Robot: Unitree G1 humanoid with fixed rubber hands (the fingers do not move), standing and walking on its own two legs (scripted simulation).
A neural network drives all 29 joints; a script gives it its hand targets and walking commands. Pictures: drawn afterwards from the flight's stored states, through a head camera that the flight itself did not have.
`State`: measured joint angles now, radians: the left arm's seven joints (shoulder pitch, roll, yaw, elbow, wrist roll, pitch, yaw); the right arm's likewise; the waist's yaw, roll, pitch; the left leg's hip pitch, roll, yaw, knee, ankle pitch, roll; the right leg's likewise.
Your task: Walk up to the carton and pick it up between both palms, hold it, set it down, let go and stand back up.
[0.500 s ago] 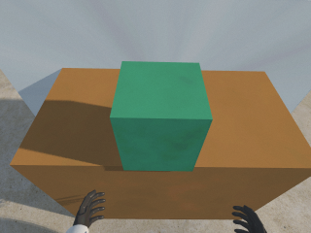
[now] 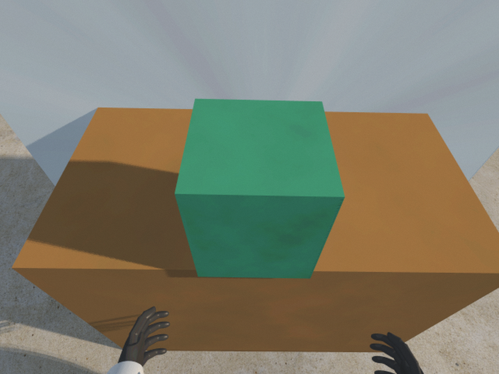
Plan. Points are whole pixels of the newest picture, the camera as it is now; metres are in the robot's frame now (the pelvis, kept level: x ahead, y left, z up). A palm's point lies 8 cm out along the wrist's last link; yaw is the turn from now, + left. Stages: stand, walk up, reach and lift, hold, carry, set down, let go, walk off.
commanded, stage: let go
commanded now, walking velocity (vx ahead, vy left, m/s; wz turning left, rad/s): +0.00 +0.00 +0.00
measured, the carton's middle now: (256, 194) +0.40 +0.02 +0.05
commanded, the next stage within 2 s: stand in 0.10 s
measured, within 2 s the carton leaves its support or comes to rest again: neither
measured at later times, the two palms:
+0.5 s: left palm out of the picture +0.13 +0.24 -0.08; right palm out of the picture +0.09 -0.28 -0.09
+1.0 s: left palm out of the picture +0.11 +0.25 -0.09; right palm out of the picture +0.08 -0.29 -0.10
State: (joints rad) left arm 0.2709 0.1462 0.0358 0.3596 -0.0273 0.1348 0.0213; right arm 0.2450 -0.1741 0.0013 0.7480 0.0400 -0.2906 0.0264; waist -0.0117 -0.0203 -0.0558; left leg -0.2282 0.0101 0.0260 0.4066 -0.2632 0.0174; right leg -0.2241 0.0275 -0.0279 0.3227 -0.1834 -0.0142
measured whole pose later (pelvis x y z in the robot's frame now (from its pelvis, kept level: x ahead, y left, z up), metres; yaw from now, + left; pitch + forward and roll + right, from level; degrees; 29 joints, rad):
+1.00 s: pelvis -0.02 -0.01 +0.00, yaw +0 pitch +1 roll -1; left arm 0.27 0.26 0.04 0.62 -0.01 0.00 0.02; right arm 0.24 -0.31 0.00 0.85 -0.03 -0.07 0.00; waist -0.01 -0.01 -0.06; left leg -0.21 0.01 0.03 0.46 -0.28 0.02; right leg -0.22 0.03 -0.03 0.42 -0.22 -0.02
